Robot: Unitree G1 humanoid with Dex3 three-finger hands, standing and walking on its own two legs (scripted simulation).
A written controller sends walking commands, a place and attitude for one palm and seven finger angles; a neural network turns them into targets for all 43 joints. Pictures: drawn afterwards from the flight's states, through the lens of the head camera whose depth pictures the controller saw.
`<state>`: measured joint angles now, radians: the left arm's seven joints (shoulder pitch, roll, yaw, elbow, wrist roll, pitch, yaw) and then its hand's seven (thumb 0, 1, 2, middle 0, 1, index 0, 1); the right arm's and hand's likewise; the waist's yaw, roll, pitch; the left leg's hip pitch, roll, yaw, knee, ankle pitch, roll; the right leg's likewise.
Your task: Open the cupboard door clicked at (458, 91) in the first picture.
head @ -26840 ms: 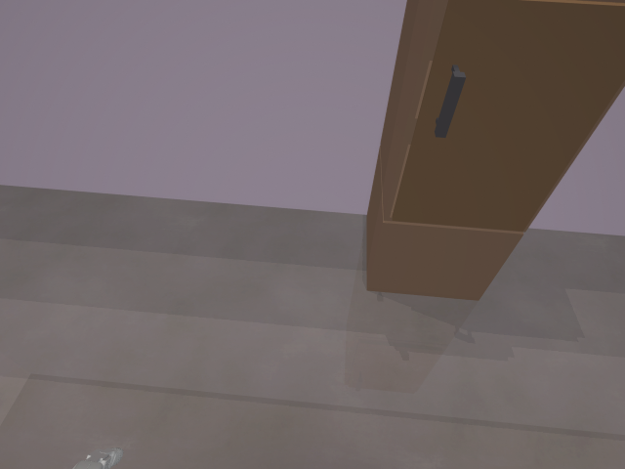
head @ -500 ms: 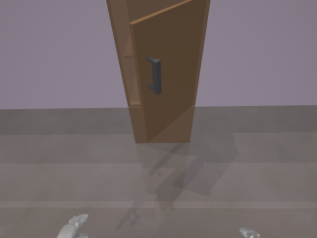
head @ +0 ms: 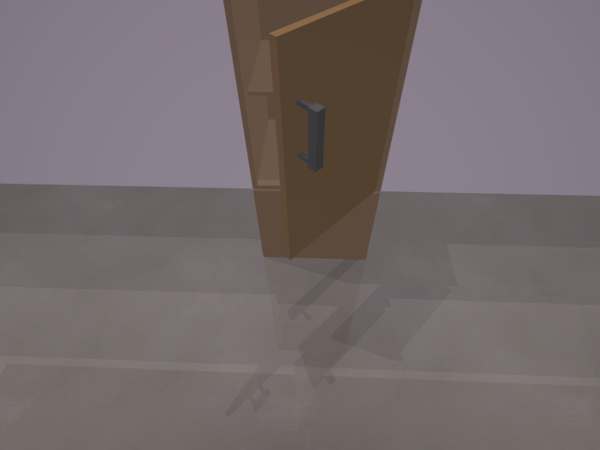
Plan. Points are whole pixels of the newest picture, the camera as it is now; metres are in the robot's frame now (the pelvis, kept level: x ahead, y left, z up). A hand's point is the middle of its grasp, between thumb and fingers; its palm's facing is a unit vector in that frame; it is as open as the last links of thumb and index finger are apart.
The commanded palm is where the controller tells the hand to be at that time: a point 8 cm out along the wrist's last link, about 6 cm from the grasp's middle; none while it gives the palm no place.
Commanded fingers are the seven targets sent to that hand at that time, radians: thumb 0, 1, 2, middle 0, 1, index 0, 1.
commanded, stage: let the arm hang, fingers relaxed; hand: left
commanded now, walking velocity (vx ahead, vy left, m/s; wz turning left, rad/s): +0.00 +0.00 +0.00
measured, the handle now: (308, 135) +0.65 +0.03 +0.05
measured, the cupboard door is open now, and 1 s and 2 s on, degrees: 47 47 47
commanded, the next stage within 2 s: look to check the result in 0.38 s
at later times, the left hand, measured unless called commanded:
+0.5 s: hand out of the picture +0.05 +0.18 -0.17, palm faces -0.01 -0.97 -0.24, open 7.4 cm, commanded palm none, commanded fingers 0.00 0.90 0.90 -0.20 -0.30 -0.20 -0.30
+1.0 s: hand out of the picture +0.05 +0.19 -0.17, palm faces +0.00 -0.96 -0.27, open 7.4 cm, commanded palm none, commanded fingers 0.00 0.90 0.90 -0.20 -0.30 -0.20 -0.30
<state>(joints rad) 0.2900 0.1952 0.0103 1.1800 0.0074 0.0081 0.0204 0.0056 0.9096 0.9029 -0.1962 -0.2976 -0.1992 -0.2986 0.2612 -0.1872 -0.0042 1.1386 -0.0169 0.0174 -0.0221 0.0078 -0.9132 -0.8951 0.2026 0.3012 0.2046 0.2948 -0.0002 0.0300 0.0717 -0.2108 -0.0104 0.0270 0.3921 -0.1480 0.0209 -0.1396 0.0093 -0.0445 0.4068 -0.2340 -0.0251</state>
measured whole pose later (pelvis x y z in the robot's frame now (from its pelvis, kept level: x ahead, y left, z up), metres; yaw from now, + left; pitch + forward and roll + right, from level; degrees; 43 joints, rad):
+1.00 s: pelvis +0.02 -0.02 +0.00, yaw -1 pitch -2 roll +0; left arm 0.19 0.22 0.01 1.16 0.00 -0.01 0.02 0.00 0.90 0.90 -0.20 -0.30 -0.20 -0.30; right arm 0.17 -0.23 0.00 1.14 -0.02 0.00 -0.02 0.01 -0.91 -0.90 0.20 0.30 0.20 0.29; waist -0.01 0.02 0.06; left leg -0.16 0.02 0.03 0.35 -0.16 -0.01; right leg -0.08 0.04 -0.04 0.35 -0.24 -0.05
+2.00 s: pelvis +0.02 -0.04 +0.00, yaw -29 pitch +2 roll +1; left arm 0.23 0.21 0.08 0.94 0.02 0.04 0.01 0.00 0.90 0.90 -0.20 -0.30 -0.20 -0.30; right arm 0.04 -0.20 -0.05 0.87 0.00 0.04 -0.03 0.01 -0.91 -0.90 0.20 0.30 0.20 0.29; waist 0.04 -0.03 0.10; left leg -0.38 0.00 -0.02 0.77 -0.42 -0.06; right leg -0.27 0.11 0.20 0.49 -0.23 -0.05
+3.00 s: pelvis +0.08 -0.14 -0.01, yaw -67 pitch +1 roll +0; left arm 0.08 0.22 0.07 0.94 0.03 0.04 -0.08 0.01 0.91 0.90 -0.19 -0.30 -0.19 -0.30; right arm 0.45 -0.16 -0.01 1.00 -0.04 -0.06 -0.02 0.01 -0.91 -0.89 0.20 0.30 0.21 0.30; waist -0.05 -0.02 0.09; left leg -0.01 0.13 0.27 0.38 -0.35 -0.06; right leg -0.59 -0.06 -0.10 0.84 -0.23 -0.01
